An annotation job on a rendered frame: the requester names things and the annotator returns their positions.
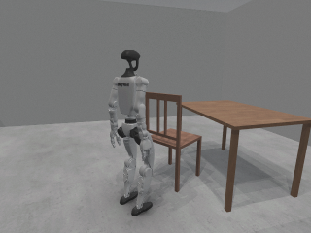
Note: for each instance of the robot left hand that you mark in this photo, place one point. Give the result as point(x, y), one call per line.
point(114, 133)

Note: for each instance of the robot right hand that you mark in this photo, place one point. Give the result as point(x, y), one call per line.
point(145, 145)

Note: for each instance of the robot left upper arm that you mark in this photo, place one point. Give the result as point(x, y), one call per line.
point(113, 103)

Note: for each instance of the robot torso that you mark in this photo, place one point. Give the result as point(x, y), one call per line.
point(126, 99)

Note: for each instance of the robot right upper arm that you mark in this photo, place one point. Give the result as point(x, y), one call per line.
point(141, 89)

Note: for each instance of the table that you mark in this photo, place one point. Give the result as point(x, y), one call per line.
point(239, 116)

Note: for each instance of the robot left forearm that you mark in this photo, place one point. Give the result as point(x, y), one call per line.
point(113, 117)

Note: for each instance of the robot left thigh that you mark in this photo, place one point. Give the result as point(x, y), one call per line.
point(131, 148)

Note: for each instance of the robot right forearm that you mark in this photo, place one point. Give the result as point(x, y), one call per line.
point(141, 123)

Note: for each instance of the chair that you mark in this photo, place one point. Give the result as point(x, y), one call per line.
point(172, 138)

